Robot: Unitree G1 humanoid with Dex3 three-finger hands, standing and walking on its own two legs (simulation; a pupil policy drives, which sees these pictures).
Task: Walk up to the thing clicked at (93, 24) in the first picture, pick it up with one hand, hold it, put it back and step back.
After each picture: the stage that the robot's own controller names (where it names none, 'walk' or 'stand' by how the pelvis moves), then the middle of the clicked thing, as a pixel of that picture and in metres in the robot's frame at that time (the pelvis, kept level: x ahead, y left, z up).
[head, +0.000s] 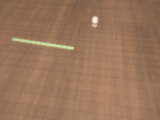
stand; (94, 21) +1.82 -0.18 -0.72
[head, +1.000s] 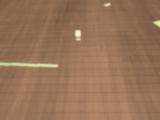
walk; (78, 35) +1.69 +0.16 -0.70
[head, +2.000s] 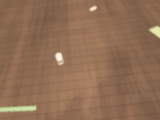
walk; (59, 58) +1.10 +0.36 -0.72
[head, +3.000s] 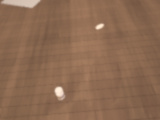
walk; (59, 93) +0.71 +0.28 -0.72
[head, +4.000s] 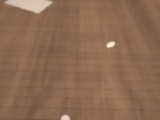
walk; out of the picture +0.48 +0.13 -0.70
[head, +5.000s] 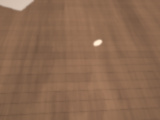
stand; out of the picture +0.40 +0.17 -0.71
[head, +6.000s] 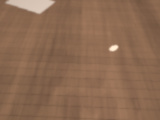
walk; out of the picture +0.38 +0.14 -0.72
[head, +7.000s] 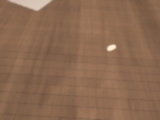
stand; out of the picture +0.37 +0.15 -0.71
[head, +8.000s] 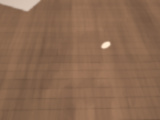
walk; out of the picture +0.31 +0.17 -0.72
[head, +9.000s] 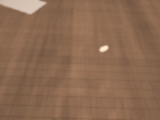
stand; out of the picture +0.39 +0.19 -0.71
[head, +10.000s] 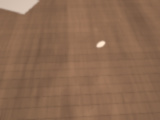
stand; out of the picture +0.36 +0.20 -0.72
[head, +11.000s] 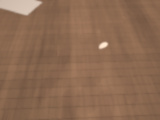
stand; out of the picture +0.36 +0.19 -0.72
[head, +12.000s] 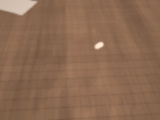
stand; out of the picture +0.36 +0.20 -0.72
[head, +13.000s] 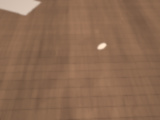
stand; out of the picture +0.35 +0.20 -0.72
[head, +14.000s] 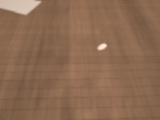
stand; out of the picture +0.35 +0.19 -0.72
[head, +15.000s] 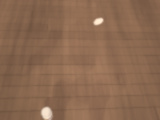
go down; (47, 114) +0.38 +0.20 -0.66
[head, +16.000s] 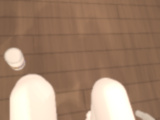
go down; (15, 59) +0.42 +0.27 -0.29
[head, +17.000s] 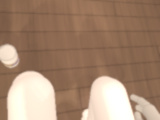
close in; (9, 56) +0.41 +0.28 -0.28
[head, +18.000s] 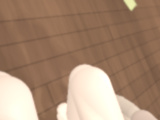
close; out of the picture +0.37 +0.32 -0.21
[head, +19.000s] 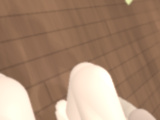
close; out of the picture +0.36 +0.32 -0.21
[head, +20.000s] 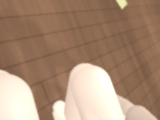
lift; out of the picture +0.35 +0.31 -0.22
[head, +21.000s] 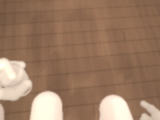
lift; (17, 81) +0.32 +0.22 -0.02
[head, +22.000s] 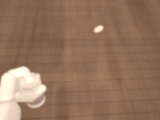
hold; (32, 90) +0.32 +0.18 -0.01
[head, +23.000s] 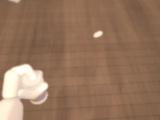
hold; (35, 87) +0.33 +0.17 +0.00
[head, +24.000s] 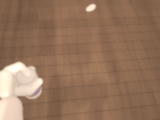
crouch; (29, 83) +0.35 +0.18 -0.07
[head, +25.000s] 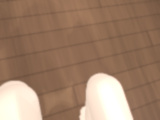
lower; out of the picture +0.45 +0.30 -0.10
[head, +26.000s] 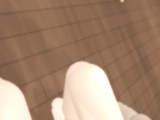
lower; out of the picture +0.39 +0.34 -0.22
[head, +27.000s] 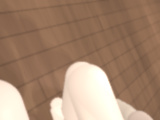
lower; out of the picture +0.39 +0.34 -0.22
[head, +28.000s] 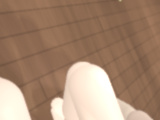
lower; out of the picture +0.38 +0.34 -0.22
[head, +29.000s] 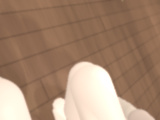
lower; out of the picture +0.38 +0.34 -0.21
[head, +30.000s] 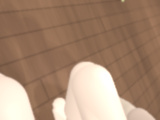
open; out of the picture +0.37 +0.33 -0.22
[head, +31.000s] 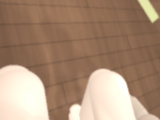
stand; out of the picture +0.38 +0.31 -0.23
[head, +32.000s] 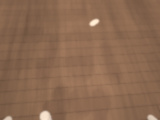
stand; (46, 118) +0.37 +0.21 -0.61
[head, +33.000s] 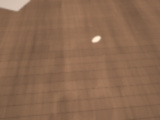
stand; out of the picture +0.39 +0.22 -0.66
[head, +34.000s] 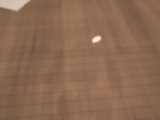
stand; out of the picture +0.38 +0.21 -0.67
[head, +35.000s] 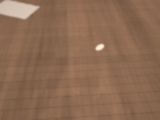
stand; out of the picture +0.40 +0.20 -0.72
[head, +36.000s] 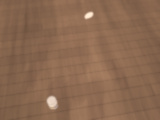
walk; (52, 102) +0.47 +0.22 -0.69
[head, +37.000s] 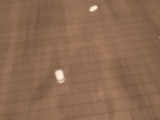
walk; (59, 76) +0.76 +0.25 -0.70
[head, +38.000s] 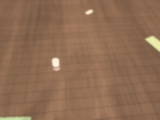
stand; (55, 64) +1.00 +0.24 -0.71
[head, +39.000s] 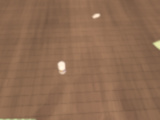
stand; (61, 67) +0.99 +0.22 -0.72
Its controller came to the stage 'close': yes
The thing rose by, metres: 0.70
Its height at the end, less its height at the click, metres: +0.00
